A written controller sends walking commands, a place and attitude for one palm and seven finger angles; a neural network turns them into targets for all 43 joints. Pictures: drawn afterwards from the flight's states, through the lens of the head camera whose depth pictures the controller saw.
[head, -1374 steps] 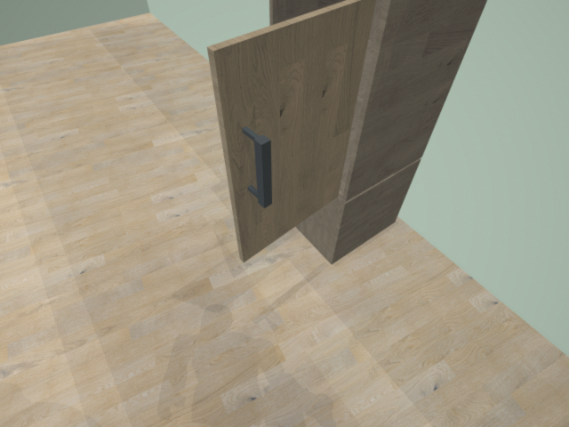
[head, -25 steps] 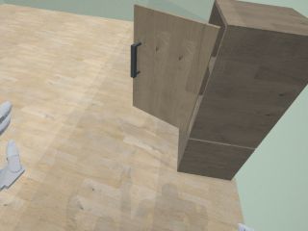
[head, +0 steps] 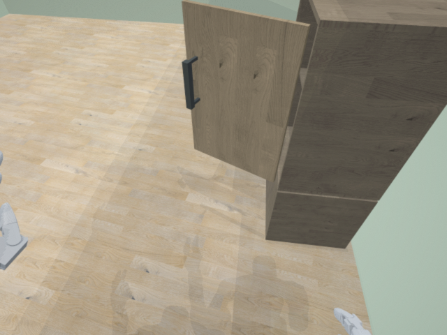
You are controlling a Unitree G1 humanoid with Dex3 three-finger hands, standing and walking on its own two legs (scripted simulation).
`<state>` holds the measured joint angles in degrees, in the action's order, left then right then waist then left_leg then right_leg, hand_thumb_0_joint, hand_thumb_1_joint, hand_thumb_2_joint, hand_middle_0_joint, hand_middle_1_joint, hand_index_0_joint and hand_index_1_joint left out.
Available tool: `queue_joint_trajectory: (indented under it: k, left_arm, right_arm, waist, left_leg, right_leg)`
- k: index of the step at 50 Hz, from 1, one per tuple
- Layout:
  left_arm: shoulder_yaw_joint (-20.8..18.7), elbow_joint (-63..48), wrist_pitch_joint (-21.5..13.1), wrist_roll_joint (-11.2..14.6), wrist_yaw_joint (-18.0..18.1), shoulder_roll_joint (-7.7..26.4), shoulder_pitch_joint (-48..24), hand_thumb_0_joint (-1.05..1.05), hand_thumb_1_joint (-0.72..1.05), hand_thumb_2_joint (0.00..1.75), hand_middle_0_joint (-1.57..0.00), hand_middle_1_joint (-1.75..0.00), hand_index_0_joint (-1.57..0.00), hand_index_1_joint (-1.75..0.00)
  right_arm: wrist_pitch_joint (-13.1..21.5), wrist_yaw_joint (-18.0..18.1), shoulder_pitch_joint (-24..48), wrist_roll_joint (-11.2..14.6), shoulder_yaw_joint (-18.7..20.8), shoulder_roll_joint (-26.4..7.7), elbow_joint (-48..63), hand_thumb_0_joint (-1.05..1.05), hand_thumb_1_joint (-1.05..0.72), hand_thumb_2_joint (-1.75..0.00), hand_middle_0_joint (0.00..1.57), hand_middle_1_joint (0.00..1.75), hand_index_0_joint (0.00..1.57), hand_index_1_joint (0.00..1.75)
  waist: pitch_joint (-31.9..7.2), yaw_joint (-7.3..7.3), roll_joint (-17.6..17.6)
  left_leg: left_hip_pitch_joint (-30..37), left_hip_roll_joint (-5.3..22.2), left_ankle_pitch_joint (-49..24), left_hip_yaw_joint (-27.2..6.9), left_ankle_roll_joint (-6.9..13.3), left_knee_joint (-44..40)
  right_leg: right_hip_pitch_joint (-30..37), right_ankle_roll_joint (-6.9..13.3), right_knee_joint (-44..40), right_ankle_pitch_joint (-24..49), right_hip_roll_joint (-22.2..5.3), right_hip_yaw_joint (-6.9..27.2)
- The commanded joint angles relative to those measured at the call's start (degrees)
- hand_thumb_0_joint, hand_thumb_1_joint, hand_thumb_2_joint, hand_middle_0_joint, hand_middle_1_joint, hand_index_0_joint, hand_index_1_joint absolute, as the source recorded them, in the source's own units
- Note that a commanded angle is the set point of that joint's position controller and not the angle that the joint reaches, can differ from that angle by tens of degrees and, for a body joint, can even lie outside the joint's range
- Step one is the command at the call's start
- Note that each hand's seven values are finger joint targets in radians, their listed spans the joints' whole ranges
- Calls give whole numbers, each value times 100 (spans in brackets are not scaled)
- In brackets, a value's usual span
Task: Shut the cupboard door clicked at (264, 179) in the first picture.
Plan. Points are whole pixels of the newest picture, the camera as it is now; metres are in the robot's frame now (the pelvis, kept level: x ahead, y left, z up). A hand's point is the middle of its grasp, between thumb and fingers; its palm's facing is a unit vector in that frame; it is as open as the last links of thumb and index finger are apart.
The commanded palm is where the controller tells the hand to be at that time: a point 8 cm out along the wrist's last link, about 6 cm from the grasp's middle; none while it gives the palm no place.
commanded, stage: stop stepping back and stand still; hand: left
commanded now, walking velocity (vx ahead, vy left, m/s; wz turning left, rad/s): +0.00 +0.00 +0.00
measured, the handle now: (192, 83) +0.90 +0.17 +0.00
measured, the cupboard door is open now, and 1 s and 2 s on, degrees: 66 66 66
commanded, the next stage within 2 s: let the arm hang, fingers relaxed in 0.66 s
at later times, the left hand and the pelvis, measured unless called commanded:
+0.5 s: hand (11, 222) +0.22 +0.30 +0.17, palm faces +0.40 -0.77 -0.49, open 7.4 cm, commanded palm +0.16 +0.34 +0.18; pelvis +0.02 +0.04 +0.00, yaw -1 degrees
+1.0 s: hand out of the picture +0.11 +0.25 -0.13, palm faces -0.04 -0.96 -0.28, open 7.4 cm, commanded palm none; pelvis -0.02 +0.05 -0.01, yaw +1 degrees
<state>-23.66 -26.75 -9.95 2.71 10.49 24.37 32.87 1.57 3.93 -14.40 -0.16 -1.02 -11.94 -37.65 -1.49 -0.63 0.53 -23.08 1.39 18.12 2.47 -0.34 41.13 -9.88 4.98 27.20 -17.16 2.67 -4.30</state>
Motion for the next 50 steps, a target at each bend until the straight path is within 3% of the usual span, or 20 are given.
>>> queue_joint_trajectory:
  k: [1,5,6,8,11,16,20,28,31,35,36,37,38,39,40,41,43,46,48,50]
  left_arm:
    - [-452,-825,-305,14,135,865,-847,0,90,90,-20,-30,-20,-30]
    - [-444,-1132,-353,-33,88,940,-879,0,90,90,-20,-30,-20,-30]
    - [-571,-1030,-320,-54,80,1063,-748,0,90,90,-20,-30,-20,-30]
    - [-572,-1277,-354,-62,55,1028,-709,0,90,90,-20,-30,-20,-30]
    - [-812,-1610,-427,-35,78,1238,-646,0,90,90,-20,-30,-20,-30]
    - [-1013,-1484,-385,74,58,1198,240,0,90,90,-20,-30,-20,-30]
    - [-859,-1225,-311,132,21,1006,218,0,90,90,-20,-30,-20,-30]
    - [-536,-1105,-197,82,8,865,-326,0,90,90,-20,-30,-20,-30]
    - [-591,-1460,-214,21,39,1037,-690,0,90,90,-20,-30,-20,-30]
    - [-520,-1474,-253,1,65,923,-653,0,90,90,-20,-30,-20,-30]
    - [-728,-1503,-264,-9,80,1116,-554,0,90,90,-20,-30,-20,-30]
    - [-608,-1411,-272,1,68,946,-464,0,90,90,-20,-30,-20,-30]
    - [1875,3106,550,-345,-782,-135,-718,0,90,90,-20,-30,-20,-30]
    - [1717,3317,993,-336,-938,-134,-839,0,90,90,-20,-30,-20,-30]
    - [1757,3271,1110,-325,-982,-214,-859,0,90,90,-20,-30,-20,-30]
    - [1801,3524,1065,-372,-1013,-301,-1049,0,90,90,-20,-30,-20,-30]
    - [1887,4015,1064,-376,-1053,-206,-1342,0,90,90,-20,-30,-20,-30]
    - [1995,5006,1045,-389,-1032,-132,-1595,0,90,90,-20,-30,-20,-30]
    - [2105,5638,1079,-366,-983,-260,-1664,0,90,90,-20,-30,-20,-30]
    - [2175,6201,1095,-363,-956,-289,-1774,0,90,90,-20,-30,-20,-30]
  right_arm:
    - [422,146,734,69,265,-597,897,0,-90,-90,20,30,20,30]
    - [426,154,700,124,361,-784,984,0,-90,-90,20,30,20,30]
    - [438,165,684,158,392,-790,987,0,-90,-90,20,30,20,30]
    - [409,124,696,122,285,-660,1008,0,-90,-90,20,30,20,30]
    - [436,108,708,122,321,-698,1073,0,-90,-90,20,30,20,30]
    - [378,58,634,129,295,-637,1183,0,-90,-90,20,30,20,30]
    - [310,61,622,124,246,-642,1193,0,-90,-90,20,30,20,30]
    - [356,120,660,106,200,-636,1119,0,-90,-90,20,30,20,30]
    - [410,135,736,93,208,-672,1096,0,-90,-90,20,30,20,30]
    - [440,136,737,73,168,-612,1094,0,-90,-90,20,30,20,30]
    - [462,137,742,64,185,-633,1095,0,-90,-90,20,30,20,30]
    - [445,135,740,62,160,-576,1087,0,-90,-90,20,30,20,30]
    - [808,-401,1111,138,440,-1711,53,0,-90,-90,20,30,20,30]
    - [491,-431,634,116,496,-1509,-52,0,-90,-90,20,30,20,30]
    - [395,-411,557,89,466,-1432,31,0,-90,-90,20,30,20,30]
    - [336,-415,422,30,441,-1360,-63,0,-90,-90,20,30,20,30]
    - [172,-405,536,-6,343,-1427,-34,0,-90,-90,20,30,20,30]
    - [39,-390,543,-73,268,-1346,-163,0,-90,-90,20,30,20,30]
    - [-71,-385,398,-92,188,-1082,-368,0,-90,-90,20,30,20,30]
    - [-176,-384,284,-121,168,-938,-597,0,-90,-90,20,30,20,30]
  waist:
    - [2,77,290]
    - [-185,14,-178]
    - [-165,35,-102]
    - [-270,88,-511]
    - [-483,86,-634]
    - [-842,100,-749]
    - [-588,126,-611]
    - [-487,125,-336]
    - [-492,117,-489]
    - [-334,108,-754]
    - [-374,87,-776]
    - [-270,105,-789]
    - [374,197,-604]
    - [-63,167,-585]
    - [14,175,-675]
    - [-116,140,-433]
    - [50,90,48]
    - [11,59,800]
    - [-26,114,873]
    - [69,187,582]
  left_leg:
    - [594,29,-676,94,98,-1075]
    - [1437,670,-2072,-475,362,-1399]
    - [1385,614,-2184,-354,318,-1226]
    - [1062,537,-2215,-401,273,-1347]
    - [1033,530,-2289,-423,199,-1345]
    - [1124,569,-2550,-407,150,-1370]
    - [914,678,-2143,-542,162,-1644]
    - [917,614,-1232,-551,188,-1851]
    - [939,566,-933,-556,178,-1905]
    - [752,572,-549,-682,183,-2155]
    - [727,567,-461,-723,175,-2205]
    - [616,563,-408,-701,179,-2215]
    - [326,587,-1819,-644,206,-1181]
    - [709,608,-1718,-460,155,-1196]
    - [631,681,-1233,-509,196,-1284]
    - [506,741,-1339,-730,285,-1356]
    - [76,793,-736,-1033,424,-1690]
    - [189,581,-698,-1019,380,-1650]
    - [519,386,-753,-812,320,-1452]
    - [870,234,-544,-639,252,-1321]
  right_leg:
    - [-62,-91,-620,1811,-1371,1118]
    - [-372,-774,-212,1712,-773,786]
    - [-323,-755,-271,1999,-772,825]
    - [-6,-591,-175,2084,-759,690]
    - [221,-468,-160,2059,-763,676]
    - [396,-419,-108,2291,-694,629]
    - [249,-467,-205,1742,-541,530]
    - [113,-481,-465,1207,-595,599]
    - [92,-461,-521,1005,-620,615]
    - [111,-461,-528,673,-524,499]
    - [173,-449,-537,626,-525,481]
    - [172,-450,-569,595,-532,490]
    - [-563,-357,97,1289,-904,176]
    - [-686,-316,-110,833,-917,494]
    - [-829,-340,-85,271,-865,419]
    - [-805,-314,137,32,-715,339]
    - [-585,-311,290,-311,-607,314]
    - [-461,-198,-38,-180,-765,587]
    - [-640,-119,-291,-281,-954,766]
    - [-993,-33,-582,-593,-1077,919]
